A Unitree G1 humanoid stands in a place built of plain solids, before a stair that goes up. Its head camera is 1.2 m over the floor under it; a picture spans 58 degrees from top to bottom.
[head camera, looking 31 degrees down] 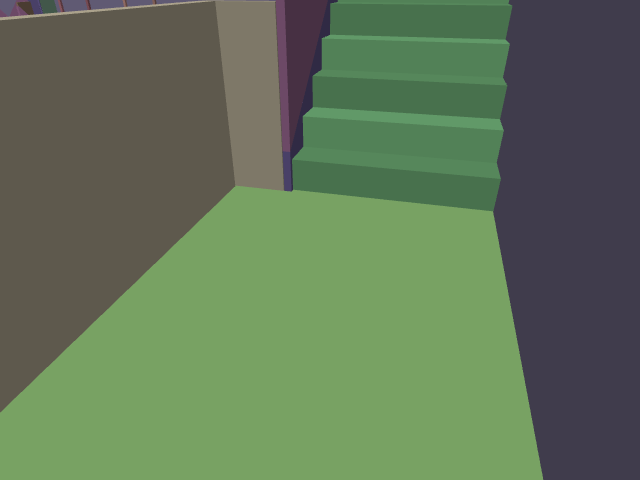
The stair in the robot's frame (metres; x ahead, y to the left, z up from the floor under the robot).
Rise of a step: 0.21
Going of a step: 0.26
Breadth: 1.27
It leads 14 degrees to the right of straight ahead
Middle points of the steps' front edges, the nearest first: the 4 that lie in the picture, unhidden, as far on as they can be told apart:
2.49 -0.43 0.21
2.74 -0.50 0.42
2.99 -0.56 0.63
3.24 -0.63 0.84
